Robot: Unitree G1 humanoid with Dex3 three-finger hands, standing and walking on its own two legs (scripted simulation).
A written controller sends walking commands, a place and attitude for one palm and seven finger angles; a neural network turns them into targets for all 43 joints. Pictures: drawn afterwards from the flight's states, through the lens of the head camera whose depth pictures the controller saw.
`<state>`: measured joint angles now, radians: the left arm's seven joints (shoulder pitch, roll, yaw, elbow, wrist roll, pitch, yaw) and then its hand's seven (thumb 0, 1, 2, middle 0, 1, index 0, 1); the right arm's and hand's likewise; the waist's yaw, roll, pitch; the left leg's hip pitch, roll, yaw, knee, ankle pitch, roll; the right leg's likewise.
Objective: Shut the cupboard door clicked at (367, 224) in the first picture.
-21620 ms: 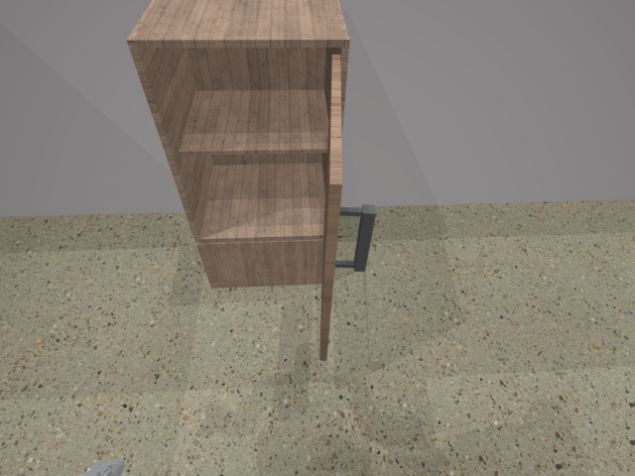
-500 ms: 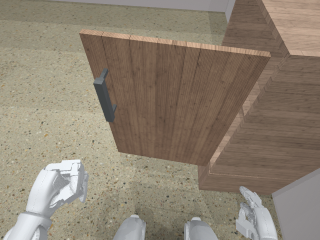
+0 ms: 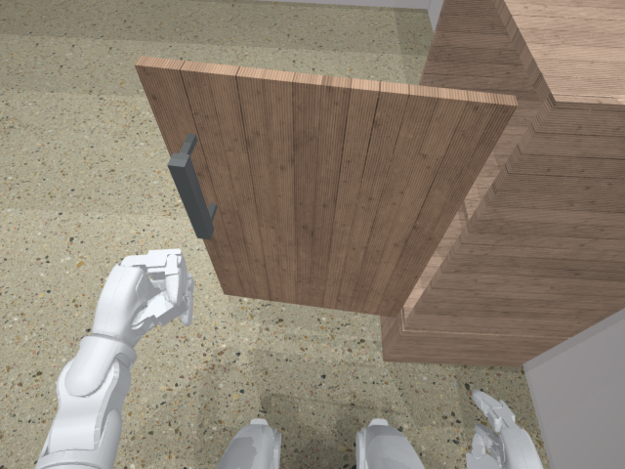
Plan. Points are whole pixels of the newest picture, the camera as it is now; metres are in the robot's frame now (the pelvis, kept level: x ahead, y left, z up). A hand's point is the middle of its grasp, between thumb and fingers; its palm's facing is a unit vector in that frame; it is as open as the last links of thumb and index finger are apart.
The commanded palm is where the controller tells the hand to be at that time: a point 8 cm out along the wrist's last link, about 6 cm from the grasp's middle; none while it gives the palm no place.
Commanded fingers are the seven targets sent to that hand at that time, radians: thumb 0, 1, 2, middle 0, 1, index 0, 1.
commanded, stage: bring the fist close to the handle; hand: left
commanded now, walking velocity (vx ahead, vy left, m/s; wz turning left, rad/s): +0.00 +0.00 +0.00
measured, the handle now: (198, 190) +0.47 +0.18 +0.05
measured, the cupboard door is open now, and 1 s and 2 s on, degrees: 85 85 68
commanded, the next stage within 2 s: push the door shut along its arc in 0.84 s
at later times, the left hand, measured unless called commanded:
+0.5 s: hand (202, 240) +0.39 +0.16 +0.05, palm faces -0.12 -0.99 -0.03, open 3.1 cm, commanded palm +0.36 +0.21 +0.05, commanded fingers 0.00 0.90 0.90 -1.30 -1.50 -1.30 -1.50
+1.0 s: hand (198, 243) +0.38 +0.16 +0.05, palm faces -0.13 -0.99 -0.03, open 3.1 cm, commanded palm +0.37 +0.21 +0.05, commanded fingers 0.00 0.90 0.90 -1.30 -1.50 -1.30 -1.50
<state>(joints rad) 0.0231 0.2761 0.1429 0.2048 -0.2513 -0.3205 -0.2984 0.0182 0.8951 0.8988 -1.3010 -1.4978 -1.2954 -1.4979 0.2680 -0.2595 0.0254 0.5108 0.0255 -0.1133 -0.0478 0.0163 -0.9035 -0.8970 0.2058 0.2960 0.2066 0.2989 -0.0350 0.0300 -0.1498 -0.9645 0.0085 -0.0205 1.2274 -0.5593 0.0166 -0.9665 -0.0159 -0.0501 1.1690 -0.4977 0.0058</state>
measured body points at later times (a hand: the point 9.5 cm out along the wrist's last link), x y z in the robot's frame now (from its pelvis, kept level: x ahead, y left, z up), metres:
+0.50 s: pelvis +0.00 -0.01 +0.00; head +0.10 +0.00 +0.44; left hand +0.39 +0.21 +0.05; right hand +0.13 -0.26 -0.10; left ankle +0.02 +0.11 -0.64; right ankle +0.04 -0.13 -0.64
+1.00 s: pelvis +0.00 +0.00 +0.00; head +0.09 +0.00 +0.44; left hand +0.38 +0.22 +0.05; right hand +0.12 -0.26 -0.10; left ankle +0.02 +0.11 -0.64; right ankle +0.04 -0.13 -0.64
